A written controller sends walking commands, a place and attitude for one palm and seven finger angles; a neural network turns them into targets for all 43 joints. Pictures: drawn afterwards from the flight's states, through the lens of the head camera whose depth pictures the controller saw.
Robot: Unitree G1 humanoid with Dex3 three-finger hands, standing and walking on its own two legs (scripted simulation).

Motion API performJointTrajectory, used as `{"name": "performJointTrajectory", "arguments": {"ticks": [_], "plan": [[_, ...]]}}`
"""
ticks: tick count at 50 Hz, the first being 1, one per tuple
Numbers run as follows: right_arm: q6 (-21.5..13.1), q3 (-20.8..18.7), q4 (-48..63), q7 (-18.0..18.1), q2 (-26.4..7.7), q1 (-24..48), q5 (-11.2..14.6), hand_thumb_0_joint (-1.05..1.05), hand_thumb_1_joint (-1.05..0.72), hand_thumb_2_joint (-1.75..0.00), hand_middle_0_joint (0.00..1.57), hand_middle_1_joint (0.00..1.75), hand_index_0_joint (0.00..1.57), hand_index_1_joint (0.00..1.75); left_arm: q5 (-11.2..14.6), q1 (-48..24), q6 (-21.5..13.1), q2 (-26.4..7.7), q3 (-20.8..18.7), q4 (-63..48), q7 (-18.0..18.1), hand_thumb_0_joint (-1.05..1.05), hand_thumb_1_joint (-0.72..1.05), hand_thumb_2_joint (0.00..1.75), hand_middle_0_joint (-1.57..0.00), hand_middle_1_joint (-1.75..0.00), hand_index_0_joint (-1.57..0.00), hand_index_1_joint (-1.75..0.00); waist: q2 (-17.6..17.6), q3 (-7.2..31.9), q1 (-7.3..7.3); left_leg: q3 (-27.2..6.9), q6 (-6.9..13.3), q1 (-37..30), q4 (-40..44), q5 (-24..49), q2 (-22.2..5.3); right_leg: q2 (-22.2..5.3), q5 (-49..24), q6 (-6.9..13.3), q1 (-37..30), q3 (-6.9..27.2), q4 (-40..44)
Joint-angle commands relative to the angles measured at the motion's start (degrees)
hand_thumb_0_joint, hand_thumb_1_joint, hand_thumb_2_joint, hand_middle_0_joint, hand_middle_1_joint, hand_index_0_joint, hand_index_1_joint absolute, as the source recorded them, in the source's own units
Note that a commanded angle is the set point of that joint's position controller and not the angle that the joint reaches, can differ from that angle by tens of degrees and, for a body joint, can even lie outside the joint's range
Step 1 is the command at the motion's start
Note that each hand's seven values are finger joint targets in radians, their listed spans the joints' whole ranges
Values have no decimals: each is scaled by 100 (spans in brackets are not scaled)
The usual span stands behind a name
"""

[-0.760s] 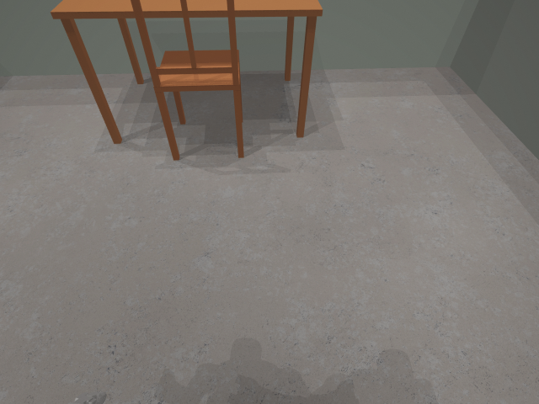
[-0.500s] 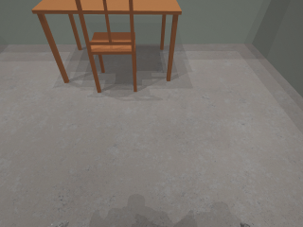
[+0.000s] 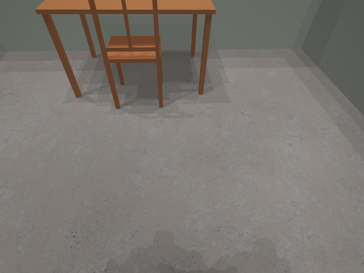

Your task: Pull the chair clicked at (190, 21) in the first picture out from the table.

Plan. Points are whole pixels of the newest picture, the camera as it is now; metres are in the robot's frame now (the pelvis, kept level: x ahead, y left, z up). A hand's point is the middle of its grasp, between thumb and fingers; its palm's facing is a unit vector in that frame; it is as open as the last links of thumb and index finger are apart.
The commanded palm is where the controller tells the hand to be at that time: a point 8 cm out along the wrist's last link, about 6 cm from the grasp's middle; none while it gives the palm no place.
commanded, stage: stand and wait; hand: left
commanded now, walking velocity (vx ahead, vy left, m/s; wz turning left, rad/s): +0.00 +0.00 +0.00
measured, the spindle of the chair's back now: (126, 22) +1.51 +0.44 -0.08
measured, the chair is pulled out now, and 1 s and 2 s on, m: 0.00 0.00 0.00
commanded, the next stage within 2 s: look at it before walking up in 0.06 s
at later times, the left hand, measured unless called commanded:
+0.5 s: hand out of the picture +0.07 +0.24 -0.16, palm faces -0.03 -0.94 -0.33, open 7.4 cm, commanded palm none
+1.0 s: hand out of the picture +0.04 +0.22 -0.18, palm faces +0.04 -0.97 -0.25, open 7.4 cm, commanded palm none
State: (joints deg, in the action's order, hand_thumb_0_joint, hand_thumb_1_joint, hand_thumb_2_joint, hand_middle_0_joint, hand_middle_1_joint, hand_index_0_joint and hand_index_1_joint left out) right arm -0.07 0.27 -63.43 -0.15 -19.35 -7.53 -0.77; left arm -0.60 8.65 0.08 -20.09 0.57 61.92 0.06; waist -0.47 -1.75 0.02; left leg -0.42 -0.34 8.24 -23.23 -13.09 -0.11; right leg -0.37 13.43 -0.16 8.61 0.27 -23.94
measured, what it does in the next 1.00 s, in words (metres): stands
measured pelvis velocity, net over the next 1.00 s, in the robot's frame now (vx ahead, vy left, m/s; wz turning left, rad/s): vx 0.02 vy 0.01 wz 0.05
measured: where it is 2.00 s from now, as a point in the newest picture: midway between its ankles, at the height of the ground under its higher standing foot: (172, 243)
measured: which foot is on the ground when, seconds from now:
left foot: down 0.00-1.00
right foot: down 0.00-1.00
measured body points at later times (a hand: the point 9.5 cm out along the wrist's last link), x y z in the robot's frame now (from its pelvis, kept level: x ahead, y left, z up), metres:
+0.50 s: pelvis -0.01 +0.00 +0.00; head +0.00 +0.00 +0.45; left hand +0.07 +0.29 -0.13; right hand +0.07 -0.30 -0.13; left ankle +0.00 +0.12 -0.74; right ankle +0.00 -0.12 -0.74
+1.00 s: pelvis +0.02 +0.01 -0.01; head +0.01 +0.02 +0.44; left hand +0.04 +0.28 -0.16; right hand +0.07 -0.26 -0.15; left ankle +0.00 +0.12 -0.74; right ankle +0.00 -0.12 -0.74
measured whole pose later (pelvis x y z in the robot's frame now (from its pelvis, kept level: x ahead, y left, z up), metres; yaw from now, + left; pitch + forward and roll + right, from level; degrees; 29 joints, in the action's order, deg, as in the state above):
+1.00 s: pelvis +0.02 +0.01 -0.01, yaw +3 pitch -1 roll -1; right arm 1.1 0.2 -63.3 -0.7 -15.1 -13.6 -1.6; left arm -1.3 14.7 -0.1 -15.5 0.1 61.3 -0.2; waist -0.2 1.6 0.0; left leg -0.2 0.7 13.7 -35.1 -22.8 -0.9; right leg -0.6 17.4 -0.2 8.5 -2.5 -26.4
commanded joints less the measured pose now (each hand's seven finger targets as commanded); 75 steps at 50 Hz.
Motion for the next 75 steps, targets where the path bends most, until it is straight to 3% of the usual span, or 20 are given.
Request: {"name": "performJointTrajectory", "arguments": {"ticks": [1,39,41,44,46,48,50,52,53,54,55,56,57,58,60,62,66,71,73,75], "plan": [[-180,-230,365,91,-1166,383,31,0,-90,-90,20,30,20,30,9,-311,-135,-1116,-243,-372,65,0,90,90,-20,-30,-20,-30,8,316,15,-503,224,-19,421,817,-640,-645,-710,188,-5,566,465],[-182,-213,310,85,-1170,381,43,0,-90,-90,20,30,20,30,-5,-260,-152,-1110,-233,-316,61,0,90,90,-20,-30,-20,-30,6,350,19,-522,201,-136,490,1035,-670,-663,-910,167,-55,550,560],[-68,-32,145,45,-430,4,-6,0,-90,-90,20,30,20,30,-7,179,-37,-402,-76,-127,87,0,90,90,-20,-30,-20,-30,-8,412,24,-422,114,-48,388,230,-571,-625,174,53,-64,467,532],[17,-72,189,11,-356,-192,-68,0,-90,-90,20,30,20,30,-68,512,38,-484,-153,-129,20,0,90,90,-20,-30,-20,-30,-232,-322,110,-411,178,917,144,-1592,-317,-664,2051,191,275,761,742],[9,-85,318,5,-230,-276,-73,0,-90,-90,20,30,20,30,-77,813,19,-606,-250,-161,4,0,90,90,-20,-30,-20,-30,-774,-514,187,-90,153,1544,-677,-1526,-63,-1050,2615,467,88,1281,1066],[-41,-131,461,-9,-116,-284,-65,0,-90,-90,20,30,20,30,-66,1114,-59,-706,-347,-178,34,0,90,90,-20,-30,-20,-30,-1039,-448,239,165,152,1919,-1609,-1254,-125,-1675,2599,834,-205,1783,1389],[-113,-185,557,-47,-30,-333,-40,0,-90,-90,20,30,20,30,-87,1128,-159,-621,-384,-220,49,0,90,90,-20,-30,-20,-30,-717,-553,143,219,162,1862,-1695,-1284,-337,-1860,1912,1000,-40,1566,1252],[-170,-206,413,-71,156,-916,-15,0,-90,-90,20,30,20,30,-81,861,-171,-450,-385,-289,41,0,90,90,-20,-30,-20,-30,-348,-490,-192,414,193,643,-753,-892,-281,-1519,1510,761,722,723,645],[-200,-220,232,-46,137,-1470,-17,0,-90,-90,20,30,20,30,-52,764,-146,-254,-356,-334,22,0,90,90,-20,-30,-20,-30,37,-417,-372,177,251,-130,-224,-866,-299,-1045,1509,516,1258,156,-17],[-229,-337,64,14,-242,-2052,-74,0,-90,-90,20,30,20,30,-16,766,-129,135,-297,-451,-24,0,90,90,-20,-30,-20,-30,1186,-424,-542,-1303,629,-706,529,-1536,-1155,-368,1365,167,2118,-519,-1473],[-258,-437,-75,53,-555,-2690,-104,0,-90,-90,20,30,20,30,-55,311,-163,322,-247,-699,-16,0,90,90,-20,-30,-20,-30,1884,-597,-754,-2963,1144,-831,1445,-1849,-2082,61,2064,31,2984,-786,-2993],[-268,-385,-123,116,-363,-2754,-76,0,-90,-90,20,30,20,30,-97,31,-208,236,-283,-813,18,0,90,90,-20,-30,-20,-30,1305,-785,-692,-3227,1390,-801,1477,-1315,-2242,-248,1820,115,3417,-202,-3805],[-295,-355,-32,135,-177,-2523,-24,0,-90,-90,20,30,20,30,-84,-30,-256,214,-295,-792,-14,0,90,90,-20,-30,-20,-30,628,-842,-551,-3011,1512,-748,1353,-865,-2243,-497,1465,124,3605,-40,-4101],[-360,-315,21,151,-6,-2340,-24,0,-90,-90,20,30,20,30,-93,78,-273,338,-299,-685,-59,0,90,90,-20,-30,-20,-30,363,-745,-450,-2538,1432,-726,1327,-388,-2055,-623,1124,78,3481,2,-4148],[-479,-261,-31,197,233,-2237,-13,0,-90,-90,20,30,20,30,-99,333,-265,521,-301,-536,-105,0,90,90,-20,-30,-20,-30,577,-463,-262,-1644,1252,-826,1194,937,-1654,-677,692,-46,3160,-145,-3996],[-524,-262,-100,230,342,-2301,14,0,-90,-90,20,30,20,30,-81,388,-225,634,-301,-499,-123,0,90,90,-20,-30,-20,-30,593,-335,-190,-1122,1177,-862,1132,1618,-1399,-667,415,-118,3013,-295,-3762],[-548,-261,-274,252,519,-2545,15,0,-90,-90,20,30,20,30,-61,-116,-187,773,-312,-679,-132,0,90,90,-20,-30,-20,-30,697,-654,-228,-678,1083,-811,1277,1860,-1269,-695,-58,-188,3139,-500,-2929],[-512,-308,-394,252,497,-2654,-43,0,-90,-90,20,30,20,30,-29,-747,-240,846,-340,-880,-144,0,90,90,-20,-30,-20,-30,787,-757,-359,-497,991,-626,1145,2423,-1304,-439,-281,8,2209,-727,-1550],[-494,-341,-399,252,398,-2496,-44,0,-90,-90,20,30,20,30,-35,-460,-259,769,-381,-853,-126,0,90,90,-20,-30,-20,-30,735,-644,-132,-430,948,-623,705,3329,-1337,-250,-132,147,1621,-796,-1375],[-474,-370,-358,244,322,-2340,-13,0,-90,-90,20,30,20,30,-74,757,-332,528,-476,-520,-89,0,90,90,-20,-30,-20,-30,492,-55,414,-203,698,-351,-810,3910,-1082,-27,-373,270,-4,-903,-844]]}}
